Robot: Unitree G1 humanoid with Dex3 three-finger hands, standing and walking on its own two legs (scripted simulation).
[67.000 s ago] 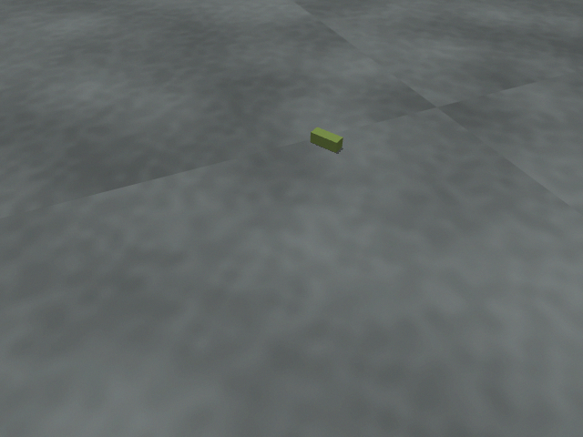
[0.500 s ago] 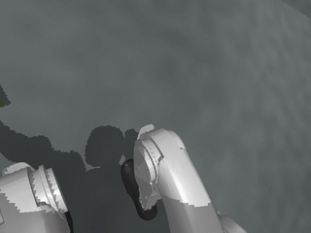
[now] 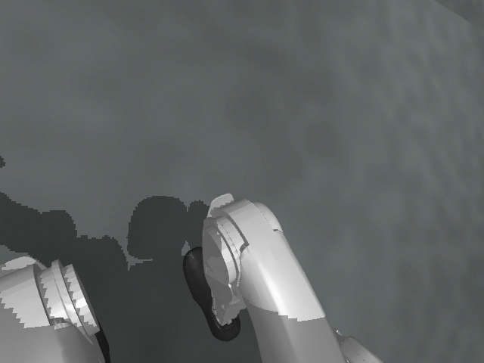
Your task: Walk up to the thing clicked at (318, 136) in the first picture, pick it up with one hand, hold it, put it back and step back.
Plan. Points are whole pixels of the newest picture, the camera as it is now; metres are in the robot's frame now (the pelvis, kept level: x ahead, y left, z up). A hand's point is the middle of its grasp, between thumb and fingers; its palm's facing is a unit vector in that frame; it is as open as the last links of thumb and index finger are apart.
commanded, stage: open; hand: left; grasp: from above
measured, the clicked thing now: out of the picture +0.45 +0.34 -0.28
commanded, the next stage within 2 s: withdraw in 0.40 s
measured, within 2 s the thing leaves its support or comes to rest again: neither
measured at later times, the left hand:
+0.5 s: hand out of the picture +0.46 +0.33 -0.24, palm faces -0.43 -0.17 -0.89, open 14.0 cm
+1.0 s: hand out of the picture +0.45 +0.37 -0.10, palm faces -0.34 -0.08 -0.94, open 14.1 cm
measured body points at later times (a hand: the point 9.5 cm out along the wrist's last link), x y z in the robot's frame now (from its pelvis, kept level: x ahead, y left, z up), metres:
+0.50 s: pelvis +0.00 +0.00 +0.00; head +0.28 +0.13 +0.33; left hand +0.48 +0.33 -0.19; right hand +0.05 -0.25 -0.06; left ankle +0.06 +0.13 -0.28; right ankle +0.12 -0.11 -0.28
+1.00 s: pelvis +0.00 +0.00 +0.03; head +0.22 +0.10 +0.41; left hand +0.47 +0.37 -0.05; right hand +0.11 -0.25 -0.07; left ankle +0.06 +0.13 -0.28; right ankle +0.12 -0.11 -0.28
